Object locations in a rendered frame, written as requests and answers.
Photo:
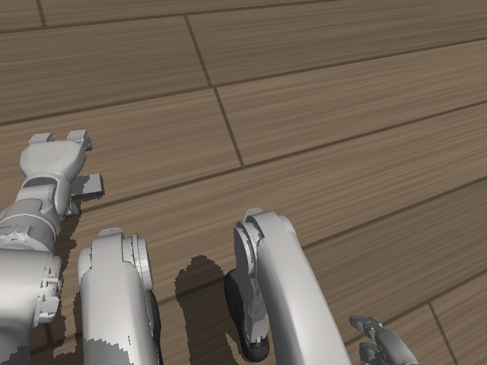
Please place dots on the small box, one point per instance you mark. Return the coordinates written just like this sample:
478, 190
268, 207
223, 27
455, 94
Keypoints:
87, 186

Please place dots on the right robot hand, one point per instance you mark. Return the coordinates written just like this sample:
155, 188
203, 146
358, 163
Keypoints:
390, 349

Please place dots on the left robot hand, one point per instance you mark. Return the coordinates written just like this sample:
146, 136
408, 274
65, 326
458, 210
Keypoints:
65, 158

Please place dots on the left robot foot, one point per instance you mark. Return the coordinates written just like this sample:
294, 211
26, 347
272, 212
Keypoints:
157, 329

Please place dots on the left robot arm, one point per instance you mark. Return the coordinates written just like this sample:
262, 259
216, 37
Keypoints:
30, 283

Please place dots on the right robot foot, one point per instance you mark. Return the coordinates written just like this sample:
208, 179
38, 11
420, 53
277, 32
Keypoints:
252, 351

